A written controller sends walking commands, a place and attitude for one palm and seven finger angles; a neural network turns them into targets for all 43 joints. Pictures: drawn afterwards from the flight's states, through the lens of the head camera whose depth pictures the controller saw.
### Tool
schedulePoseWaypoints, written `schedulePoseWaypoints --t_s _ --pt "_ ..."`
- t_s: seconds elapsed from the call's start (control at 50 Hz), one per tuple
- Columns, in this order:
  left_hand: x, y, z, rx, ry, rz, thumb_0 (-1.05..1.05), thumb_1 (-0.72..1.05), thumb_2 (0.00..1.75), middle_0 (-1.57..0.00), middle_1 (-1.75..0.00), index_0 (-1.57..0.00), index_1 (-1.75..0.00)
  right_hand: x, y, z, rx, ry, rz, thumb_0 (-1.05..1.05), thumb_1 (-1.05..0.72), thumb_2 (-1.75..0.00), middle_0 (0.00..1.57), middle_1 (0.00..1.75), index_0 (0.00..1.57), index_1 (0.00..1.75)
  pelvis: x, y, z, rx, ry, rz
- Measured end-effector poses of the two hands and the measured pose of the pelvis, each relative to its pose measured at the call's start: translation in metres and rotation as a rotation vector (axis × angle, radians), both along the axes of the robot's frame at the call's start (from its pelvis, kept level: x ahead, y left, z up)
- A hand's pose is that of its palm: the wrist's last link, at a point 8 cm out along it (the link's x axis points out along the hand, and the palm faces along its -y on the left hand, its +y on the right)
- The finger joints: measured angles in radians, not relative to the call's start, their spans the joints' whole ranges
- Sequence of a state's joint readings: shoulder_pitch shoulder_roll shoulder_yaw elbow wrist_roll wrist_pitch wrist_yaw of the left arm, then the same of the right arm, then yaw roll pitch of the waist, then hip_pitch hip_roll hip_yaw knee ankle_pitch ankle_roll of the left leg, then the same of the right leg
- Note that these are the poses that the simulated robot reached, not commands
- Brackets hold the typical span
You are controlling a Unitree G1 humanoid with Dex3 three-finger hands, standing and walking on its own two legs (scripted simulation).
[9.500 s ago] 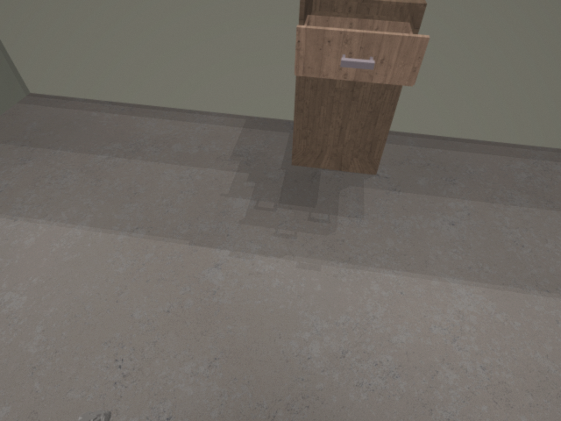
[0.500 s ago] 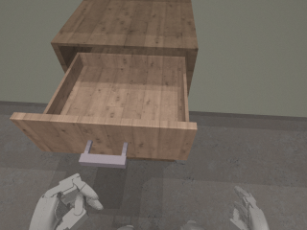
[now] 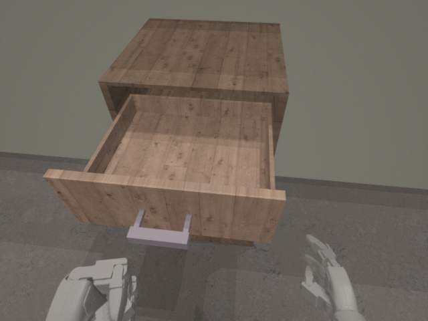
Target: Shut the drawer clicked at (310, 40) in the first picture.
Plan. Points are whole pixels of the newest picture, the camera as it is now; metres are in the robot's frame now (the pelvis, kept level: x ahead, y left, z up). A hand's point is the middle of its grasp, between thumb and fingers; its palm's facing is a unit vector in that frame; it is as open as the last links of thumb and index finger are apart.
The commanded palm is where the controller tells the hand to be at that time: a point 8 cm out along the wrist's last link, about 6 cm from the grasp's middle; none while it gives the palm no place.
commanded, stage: raise the hand and make a fist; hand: left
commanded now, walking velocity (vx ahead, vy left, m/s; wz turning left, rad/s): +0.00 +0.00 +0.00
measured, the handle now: (161, 227) +0.28 +0.13 +0.04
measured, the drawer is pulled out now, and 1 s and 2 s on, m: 0.30 0.30 0.30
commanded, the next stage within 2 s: bring the fist close to the handle in 0.44 s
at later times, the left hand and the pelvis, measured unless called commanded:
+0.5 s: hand (130, 307) +0.12 +0.12 +0.14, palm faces +0.02 -1.00 -0.05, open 3.3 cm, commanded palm +0.06 +0.16 +0.14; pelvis +0.00 +0.00 +0.00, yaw -1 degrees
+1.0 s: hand (154, 296) +0.15 +0.10 +0.09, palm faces -0.01 -1.00 -0.02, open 3.3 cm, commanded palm +0.11 +0.15 +0.09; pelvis -0.01 -0.01 -0.01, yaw +0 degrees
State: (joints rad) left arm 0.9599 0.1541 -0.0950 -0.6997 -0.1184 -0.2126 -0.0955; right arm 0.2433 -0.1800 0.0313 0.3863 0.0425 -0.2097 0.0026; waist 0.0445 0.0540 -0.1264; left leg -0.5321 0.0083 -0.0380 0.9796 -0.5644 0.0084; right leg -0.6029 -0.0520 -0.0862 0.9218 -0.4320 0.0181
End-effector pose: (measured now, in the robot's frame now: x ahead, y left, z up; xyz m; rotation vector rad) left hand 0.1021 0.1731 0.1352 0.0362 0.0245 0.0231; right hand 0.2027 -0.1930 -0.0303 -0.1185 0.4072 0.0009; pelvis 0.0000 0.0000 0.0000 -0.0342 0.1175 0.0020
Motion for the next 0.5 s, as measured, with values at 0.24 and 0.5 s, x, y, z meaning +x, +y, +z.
schedulePoseWaypoints --t_s 0.24,0.5 --pt "0.001 -0.003 0.007 0.008 -0.003 -0.017 0.01 0.9 0.9 -1.4 -1.6 -1.4 -1.59 -0.017 -0.016 -0.001 -0.019 0.023 -0.056 0.02 -0.9 -0.9 0.2 0.3 0.2 0.3 0.001 -0.001 0.004 0.006 -0.021 -0.008" --pt "-0.003 -0.003 0.008 0.011 -0.02 -0.007 0.01 0.9 0.9 -1.4 -1.6 -1.4 -1.6 -0.021 -0.023 0.001 -0.025 0.004 -0.066 0.02 -0.9 -0.9 0.2 0.3 0.2 0.3 -0.002 -0.002 0.003 0.007 -0.025 -0.01"
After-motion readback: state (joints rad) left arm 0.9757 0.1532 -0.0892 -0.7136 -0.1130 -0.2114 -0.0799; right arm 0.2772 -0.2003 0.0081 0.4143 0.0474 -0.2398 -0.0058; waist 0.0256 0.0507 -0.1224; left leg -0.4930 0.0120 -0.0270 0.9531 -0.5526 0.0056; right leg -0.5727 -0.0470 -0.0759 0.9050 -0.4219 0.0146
